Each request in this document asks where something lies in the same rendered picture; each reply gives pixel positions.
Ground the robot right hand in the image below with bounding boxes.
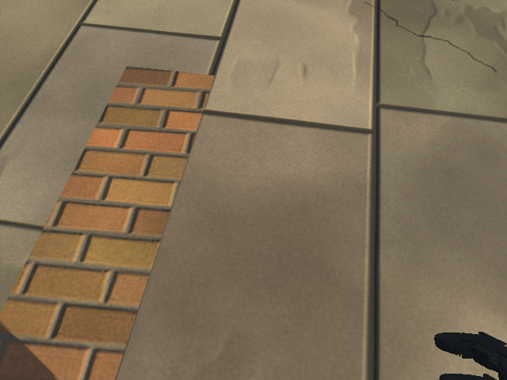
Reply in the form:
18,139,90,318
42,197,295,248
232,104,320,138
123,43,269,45
434,332,507,380

